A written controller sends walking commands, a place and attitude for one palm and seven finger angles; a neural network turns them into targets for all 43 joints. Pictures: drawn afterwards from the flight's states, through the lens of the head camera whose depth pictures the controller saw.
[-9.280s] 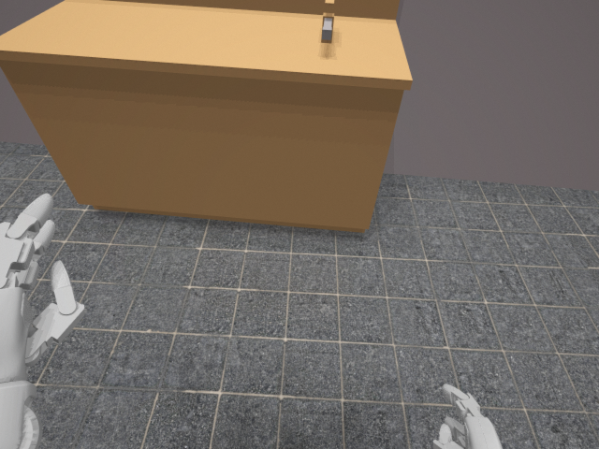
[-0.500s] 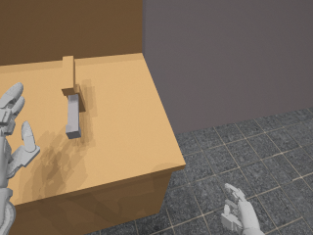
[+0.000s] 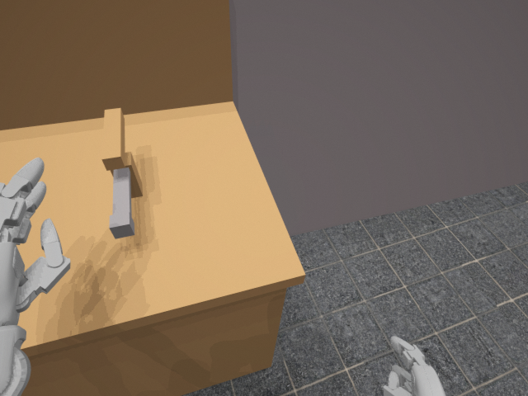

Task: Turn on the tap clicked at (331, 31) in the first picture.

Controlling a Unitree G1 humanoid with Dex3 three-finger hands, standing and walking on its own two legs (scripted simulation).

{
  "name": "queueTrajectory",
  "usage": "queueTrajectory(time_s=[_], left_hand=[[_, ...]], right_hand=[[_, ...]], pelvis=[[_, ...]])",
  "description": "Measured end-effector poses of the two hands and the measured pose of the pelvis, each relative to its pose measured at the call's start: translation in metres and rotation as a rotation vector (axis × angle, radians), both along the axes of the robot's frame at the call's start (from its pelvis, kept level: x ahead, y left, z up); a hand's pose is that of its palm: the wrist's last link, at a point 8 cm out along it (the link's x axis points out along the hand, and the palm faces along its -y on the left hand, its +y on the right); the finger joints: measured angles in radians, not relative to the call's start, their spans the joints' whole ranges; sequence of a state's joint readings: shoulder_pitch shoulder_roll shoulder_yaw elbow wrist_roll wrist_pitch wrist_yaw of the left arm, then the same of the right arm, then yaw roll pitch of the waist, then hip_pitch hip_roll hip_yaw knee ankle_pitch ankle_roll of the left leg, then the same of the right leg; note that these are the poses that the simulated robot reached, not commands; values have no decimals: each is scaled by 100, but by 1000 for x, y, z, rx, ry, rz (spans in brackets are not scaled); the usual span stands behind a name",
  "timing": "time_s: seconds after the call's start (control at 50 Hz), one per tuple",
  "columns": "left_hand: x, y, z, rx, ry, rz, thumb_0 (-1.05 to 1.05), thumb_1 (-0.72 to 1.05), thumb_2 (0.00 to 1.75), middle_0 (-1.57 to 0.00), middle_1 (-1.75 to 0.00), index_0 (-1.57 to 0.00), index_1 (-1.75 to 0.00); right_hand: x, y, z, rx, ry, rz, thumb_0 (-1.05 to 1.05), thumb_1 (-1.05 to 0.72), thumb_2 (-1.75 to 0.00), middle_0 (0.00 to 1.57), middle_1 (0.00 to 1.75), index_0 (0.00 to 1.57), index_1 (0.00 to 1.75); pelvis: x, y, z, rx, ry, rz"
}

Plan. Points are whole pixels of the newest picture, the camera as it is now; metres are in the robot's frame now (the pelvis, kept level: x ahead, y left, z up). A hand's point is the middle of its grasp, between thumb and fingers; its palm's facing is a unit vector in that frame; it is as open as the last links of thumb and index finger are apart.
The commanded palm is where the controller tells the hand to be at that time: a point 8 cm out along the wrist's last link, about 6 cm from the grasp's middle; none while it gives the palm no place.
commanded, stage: shuffle to correct the standing spot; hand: left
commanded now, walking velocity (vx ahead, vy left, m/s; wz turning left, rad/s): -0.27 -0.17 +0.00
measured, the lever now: (122, 225) +0.33 +0.25 +0.08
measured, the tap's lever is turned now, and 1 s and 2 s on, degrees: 0 0 0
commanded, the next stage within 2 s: come to a stop and stand still in 1.30 s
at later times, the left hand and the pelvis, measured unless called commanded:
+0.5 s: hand (101, 284) +0.20 +0.20 +0.16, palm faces +0.34 -0.86 -0.37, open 7.4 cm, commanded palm +0.14 +0.24 +0.17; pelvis -0.03 -0.04 +0.00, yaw -1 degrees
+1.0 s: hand (104, 292) +0.19 +0.19 +0.16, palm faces +0.34 -0.84 -0.42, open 7.4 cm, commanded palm +0.13 +0.22 +0.17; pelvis -0.04 -0.05 -0.01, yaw -1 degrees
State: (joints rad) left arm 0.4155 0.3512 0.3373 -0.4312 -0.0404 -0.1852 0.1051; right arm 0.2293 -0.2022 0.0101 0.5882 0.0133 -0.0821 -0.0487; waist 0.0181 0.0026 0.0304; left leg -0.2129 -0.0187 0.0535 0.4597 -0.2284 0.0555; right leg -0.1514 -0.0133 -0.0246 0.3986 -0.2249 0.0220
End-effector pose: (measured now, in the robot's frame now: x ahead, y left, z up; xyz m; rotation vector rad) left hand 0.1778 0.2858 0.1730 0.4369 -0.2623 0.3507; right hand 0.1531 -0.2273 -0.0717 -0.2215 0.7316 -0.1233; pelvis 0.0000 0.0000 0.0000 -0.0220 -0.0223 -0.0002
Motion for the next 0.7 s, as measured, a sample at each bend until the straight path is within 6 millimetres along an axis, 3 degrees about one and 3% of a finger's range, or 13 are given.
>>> queueTrajectory(time_s=[0.3,0.52,0.7], left_hand=[[-16,-30,3,14,9,-34,2,89,90,-21,-30,-21,-30],[-20,-50,4,15,1,-61,2,89,90,-21,-30,-21,-30],[-32,-62,9,99,9,-118,2,89,90,-21,-30,-21,-30]], right_hand=[[-4,-14,4,29,-41,20,1,-90,-90,20,30,20,30],[-23,-49,-1,-20,-14,-22,1,-90,-90,20,30,20,30],[-48,-62,-8,-29,9,-51,1,-90,-90,20,30,20,30]], pelvis=[[-21,-26,-1,-3,13,-18],[-31,-42,-5,-7,30,-21],[-45,-52,-9,-8,45,-24]])
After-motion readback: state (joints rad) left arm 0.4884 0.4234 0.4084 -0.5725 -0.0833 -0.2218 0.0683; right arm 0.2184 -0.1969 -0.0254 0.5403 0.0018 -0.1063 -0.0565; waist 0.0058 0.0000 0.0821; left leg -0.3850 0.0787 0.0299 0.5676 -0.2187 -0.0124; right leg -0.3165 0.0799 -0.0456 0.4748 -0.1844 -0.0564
